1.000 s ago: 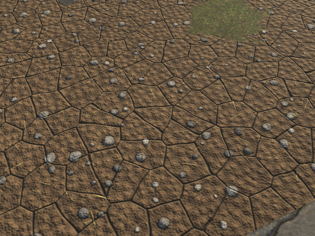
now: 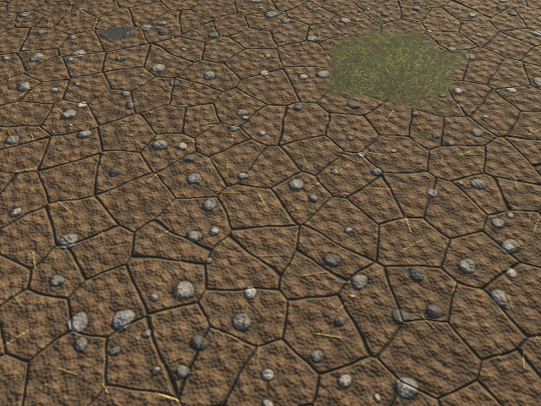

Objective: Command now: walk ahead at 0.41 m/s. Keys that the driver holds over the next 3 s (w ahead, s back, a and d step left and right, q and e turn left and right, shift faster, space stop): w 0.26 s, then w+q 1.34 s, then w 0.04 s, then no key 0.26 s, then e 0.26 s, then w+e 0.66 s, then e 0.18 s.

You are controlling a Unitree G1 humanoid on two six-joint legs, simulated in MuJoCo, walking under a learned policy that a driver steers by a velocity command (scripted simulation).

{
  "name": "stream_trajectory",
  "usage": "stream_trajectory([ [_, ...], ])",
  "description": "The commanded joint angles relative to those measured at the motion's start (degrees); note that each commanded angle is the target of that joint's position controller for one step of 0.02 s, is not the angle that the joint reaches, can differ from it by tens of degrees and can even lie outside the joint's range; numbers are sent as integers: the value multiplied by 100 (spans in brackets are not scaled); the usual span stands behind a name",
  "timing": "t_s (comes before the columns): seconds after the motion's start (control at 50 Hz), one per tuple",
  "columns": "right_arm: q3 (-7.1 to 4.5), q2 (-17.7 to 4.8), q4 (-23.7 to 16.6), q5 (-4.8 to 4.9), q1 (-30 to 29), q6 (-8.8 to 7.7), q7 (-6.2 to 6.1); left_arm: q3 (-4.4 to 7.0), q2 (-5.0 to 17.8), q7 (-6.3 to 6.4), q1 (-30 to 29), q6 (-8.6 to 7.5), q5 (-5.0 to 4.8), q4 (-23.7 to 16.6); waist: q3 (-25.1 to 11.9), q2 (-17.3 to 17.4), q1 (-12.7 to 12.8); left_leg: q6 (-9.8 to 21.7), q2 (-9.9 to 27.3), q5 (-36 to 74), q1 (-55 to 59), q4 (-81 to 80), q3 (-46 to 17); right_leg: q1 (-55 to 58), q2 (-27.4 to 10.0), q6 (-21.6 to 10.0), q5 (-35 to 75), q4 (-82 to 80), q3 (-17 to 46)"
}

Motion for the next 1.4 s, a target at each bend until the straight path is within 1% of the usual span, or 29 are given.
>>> stream_trajectory([
  [0.02, -43, -316, -582, -106, -568, -101, -11, 5, 330, 66, 774, 96, -1, -2, 354, -407, 208, -16, 466, 434, -2246, 492, -124, 1127, -1862, -1160, 735, -1302, 1727],
  [0.12, 153, 142, -709, -245, -498, -19, 324, 3, 358, 173, 929, 136, 260, -28, 156, -276, 224, -366, 377, 2466, -1771, -156, 232, 140, -1213, -1128, 1256, -937, 817],
  [0.14, 152, 32, -877, -183, -868, -4, 244, -72, 185, 203, 1262, 84, 286, 275, 435, -163, 318, -447, 789, 3356, -2925, -1068, -477, 947, -1638, -1127, 1095, -740, 1263],
  [0.18, 212, 98, -951, -44, -1086, 21, 147, -77, 212, 206, 1637, 38, 118, 526, 224, -119, 510, -535, 848, 5099, -2942, -2606, -427, 1086, -1263, -904, 835, -44, 906],
  [0.26, 213, -16, -1178, -208, -1121, 284, 189, -298, -80, -80, 1683, 94, 195, 589, 595, -280, 355, -330, 656, 5617, -759, -2224, 157, -1587, -1087, -927, -79, 330, 952],
  [0.34, 251, -56, -1422, -246, -2040, 419, 254, -319, 114, 250, 2716, 97, -26, 1045, 1073, -152, 933, -255, 927, 4891, -2430, -3525, 9, 690, -1362, -620, -245, 1018, 1362],
  [0.36, 122, -117, -1456, 1074, -2453, 266, 403, 68, 758, 487, 1739, 393, -705, 1030, 1434, -230, 796, -383, 711, 4513, -2639, -3507, -315, 265, -1356, -496, 542, 1816, 1174],
  [0.38, 177, -65, -1358, 1094, -2209, 184, 490, 45, 703, 586, 1886, 514, -656, 1017, 992, 16, 820, -430, 628, 4791, -2429, -3688, -174, 577, -1338, -432, 1008, 2249, 940],
  [0.42, 93, -79, -972, 815, -1248, 191, 496, 74, 545, 534, 2033, 584, -491, 1239, 185, -92, 534, -320, 520, 5137, -579, -3689, 46, 61, -1328, -367, 1596, 3482, 742],
  [0.46, -216, -702, 57, 551, 1779, 278, 347, 55, 416, 305, 1446, 378, -477, 1331, -1053, 806, -1142, 106, 491, 6828, 3128, -3595, 555, -1837, -302, 251, 280, 7515, -228],
  [0.48, -212, -1179, 187, 394, 1924, 191, 314, -85, -106, 128, 2466, 257, -540, 1223, -2091, 2023, -524, 928, 1431, 8303, 5784, -1330, -719, -4442, -188, 493, -3485, 9867, 383],
  [0.5, -262, -1045, 219, 501, 2016, 265, 247, -27, 473, 53, 2173, 46, -682, 855, -2941, 1928, -897, 1477, 1613, 7313, 6173, -1474, -1540, -5136, -466, 536, -3129, 9829, 924],
  [0.54, -345, -1182, 280, 614, 1422, 411, 64, -35, 358, 239, 696, -35, -829, -1, -2420, 257, -688, 1822, 2052, 2441, 4725, -3391, -3232, -6015, -719, 697, -2255, 9171, 548],
  [0.58, -272, -1161, -114, 329, 455, 289, -2, -71, 250, 390, 394, 63, -696, -224, -1435, -667, -141, 1923, 2589, 1199, 2236, -4062, -4251, -5640, -993, 631, -1516, 8845, 833],
  [0.62, -21, -478, -360, 409, -787, 95, -6, 6, 371, 420, -56, 219, -532, -353, 177, -175, 498, 1158, 1823, 1838, -687, -4484, -2616, -4733, -1444, 569, -420, 6088, 1251],
  [0.64, -86, -725, -528, 398, -1043, 93, -58, 48, 407, 472, -66, 224, -340, -431, 379, -21, 564, 872, 846, 2032, -1948, -4755, -1400, -3311, -1212, 637, 212, 4322, 908],
  [0.66, -129, -870, -594, 341, -1042, 67, -125, 100, 441, 475, -63, 177, -163, -346, 91, 33, 519, 716, 234, 2423, -2563, -4562, -691, -1934, -965, 706, 1379, 3220, 659],
  [0.7, -180, -899, -439, 466, -394, 25, -190, 151, 397, 379, -520, 132, -343, -431, -302, 332, 242, 786, 305, 2198, -2309, -4637, -688, -863, -584, 931, 2865, 2171, 560],
  [0.74, -251, -923, -353, 642, -154, 77, -226, 185, 562, 353, -1037, 230, -500, -668, -132, 362, 102, 717, 596, 1752, -1203, -4512, -1162, -1351, -641, 917, 2541, 1260, 868],
  [0.84, -223, -372, -341, 526, 575, 361, -205, 394, 918, 220, -433, 175, -413, -585, -582, 60, 291, 206, 250, 980, -239, -2447, -1553, -472, -704, 287, 913, 824, 801],
  [0.86, -84, 132, -382, 431, 1156, 304, -145, 495, 1301, 186, 289, 156, -364, -471, -1397, -1165, 294, -86, -410, -254, -1341, -526, -847, 1289, -1842, -194, 828, 883, 1960],
  [0.88, -44, 60, -655, 610, 1298, 225, -122, 615, 1661, 101, 955, 211, -357, -212, -1992, -2866, 297, -216, -646, -904, -2818, 1308, -390, 2200, -2873, -881, -1370, -388, 4896],
  [0.9, -202, -549, -639, 632, 853, 222, -144, 495, 1192, 94, 704, 176, -357, -381, -1471, -1811, 450, -215, -349, -488, -3364, 2029, -704, 1857, -2709, -759, -2357, -701, 5006],
  [0.94, -275, -679, -870, 538, -47, 337, -168, 383, 886, 134, -128, 222, -318, -438, -613, -829, 315, -238, 95, 605, -3254, 1805, -477, 527, -2246, -498, -997, -712, 3166],
  [1.02, -318, -392, -926, 509, 7, 502, -105, 361, 661, 189, -583, 171, -352, -229, -479, -878, -107, -396, 409, 1275, -2464, 1000, -331, -326, -1820, -437, 579, -1210, 1565],
  [1.28, -238, -119, -1646, 519, -1736, 443, 274, 583, 1133, 312, 185, 348, -495, 446, 153, -617, 296, -197, 291, 2211, -2233, -1927, 471, 721, -2079, -266, 1784, -1132, -453],
  [1.36, -562, -672, -1354, 524, -288, 446, 258, 645, 1438, 306, -23, 463, -602, 450, -708, -702, -665, 377, -572, 1734, 308, -2603, 1158, 576, -1825, 31, 5235, 1322, -1007],
  [1.38, -767, -1131, -1088, 543, 731, 488, 140, 585, 1323, 321, 4, 440, -482, 367, -1285, -245, -1091, 690, -148, 1841, 2256, -2630, 209, -887, -1636, 313, 3836, 3061, -1021],
  [1.4, -835, -1861, -1101, 585, 617, 432, 97, 287, 436, 233, 413, 276, -266, -44, -1723, 1411, -404, 1779, 1457, 793, 3971, -3311, -3251, -3495, -470, 656, -1557, 5200, -511],
])
Next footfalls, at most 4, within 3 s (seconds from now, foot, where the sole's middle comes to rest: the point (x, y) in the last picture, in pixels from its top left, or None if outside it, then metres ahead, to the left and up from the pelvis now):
0.46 left None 0.43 0.18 -0.96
0.84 right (294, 353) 0.72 -0.02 -0.96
1.38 left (175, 314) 0.84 0.35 -0.96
1.84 right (166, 228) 1.18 0.43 -0.96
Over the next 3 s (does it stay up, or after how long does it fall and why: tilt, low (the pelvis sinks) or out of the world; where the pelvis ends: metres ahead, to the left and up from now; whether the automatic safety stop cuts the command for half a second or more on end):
stays up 1.29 0.48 -0.18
